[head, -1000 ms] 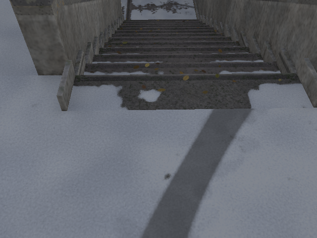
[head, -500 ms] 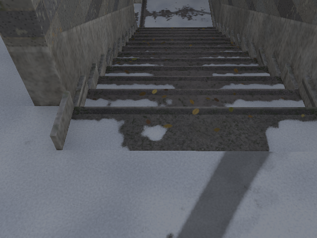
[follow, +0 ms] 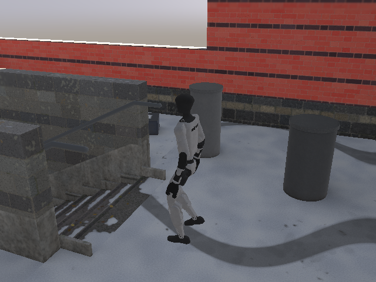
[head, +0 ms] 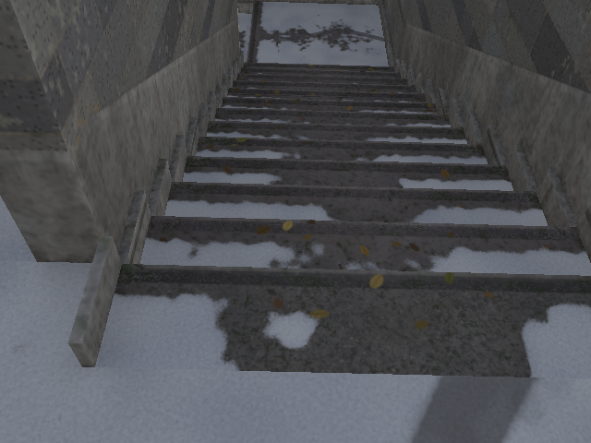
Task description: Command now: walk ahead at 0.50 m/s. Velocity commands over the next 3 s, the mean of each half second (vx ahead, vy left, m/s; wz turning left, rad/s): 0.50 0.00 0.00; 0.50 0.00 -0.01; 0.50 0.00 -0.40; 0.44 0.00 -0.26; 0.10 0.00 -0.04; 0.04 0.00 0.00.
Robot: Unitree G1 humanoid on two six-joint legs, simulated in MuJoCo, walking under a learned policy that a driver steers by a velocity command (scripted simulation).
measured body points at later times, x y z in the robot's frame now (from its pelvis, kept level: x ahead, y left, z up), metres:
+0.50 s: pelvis +0.27 -0.05 -0.01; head +0.30 -0.05 +0.44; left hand +0.37 +0.20 -0.14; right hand +0.25 -0.28 -0.16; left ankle +0.15 +0.07 -0.65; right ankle +0.33 -0.11 -0.74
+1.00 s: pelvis +0.53 +0.00 -0.02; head +0.56 +0.01 +0.43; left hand +0.46 +0.23 -0.17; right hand +0.70 -0.23 -0.13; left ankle +0.62 +0.07 -0.74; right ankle +0.36 -0.11 -0.68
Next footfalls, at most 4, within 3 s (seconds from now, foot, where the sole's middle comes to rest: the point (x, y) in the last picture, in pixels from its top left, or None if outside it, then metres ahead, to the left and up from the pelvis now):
0.38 right None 0.37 -0.11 -0.78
0.94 left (271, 368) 0.66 0.07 -0.78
1.48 right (340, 308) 0.83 -0.10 -0.78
2.04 left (317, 248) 1.14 -0.06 -0.93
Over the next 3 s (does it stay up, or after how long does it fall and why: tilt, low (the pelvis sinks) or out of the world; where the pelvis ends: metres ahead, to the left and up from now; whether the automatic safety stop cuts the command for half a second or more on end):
stays up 1.09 -0.17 -0.15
